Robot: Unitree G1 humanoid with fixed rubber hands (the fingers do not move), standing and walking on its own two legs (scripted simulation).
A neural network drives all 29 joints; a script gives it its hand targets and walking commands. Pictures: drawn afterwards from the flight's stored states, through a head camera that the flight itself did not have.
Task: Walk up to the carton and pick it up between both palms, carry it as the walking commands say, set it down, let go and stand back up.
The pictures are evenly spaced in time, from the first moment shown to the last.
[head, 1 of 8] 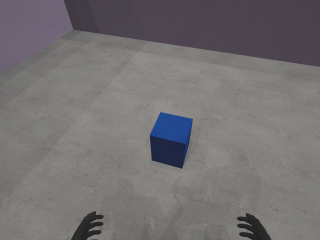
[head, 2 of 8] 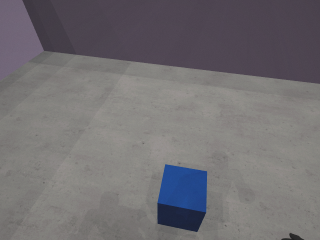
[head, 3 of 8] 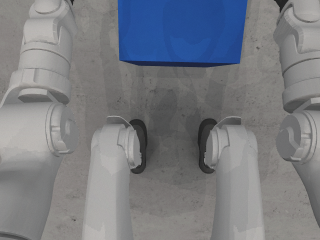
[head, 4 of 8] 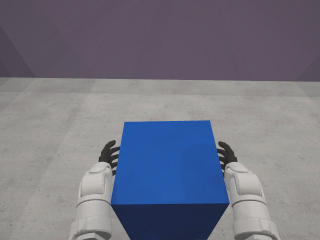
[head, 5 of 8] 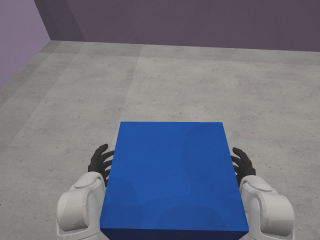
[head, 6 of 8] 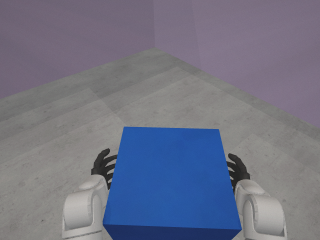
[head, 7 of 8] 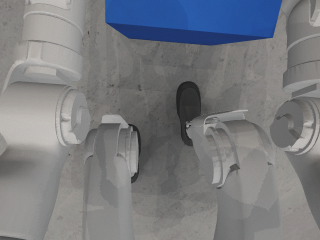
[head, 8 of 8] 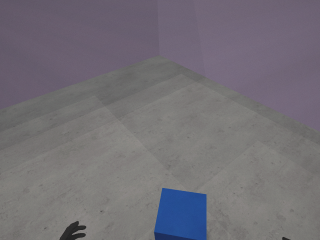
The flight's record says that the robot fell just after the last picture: no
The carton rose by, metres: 0.64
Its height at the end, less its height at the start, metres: +0.00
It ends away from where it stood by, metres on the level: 1.68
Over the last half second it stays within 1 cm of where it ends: yes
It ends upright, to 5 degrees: yes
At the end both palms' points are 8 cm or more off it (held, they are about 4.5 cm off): yes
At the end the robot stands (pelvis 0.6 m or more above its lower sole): yes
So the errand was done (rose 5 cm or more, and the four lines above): yes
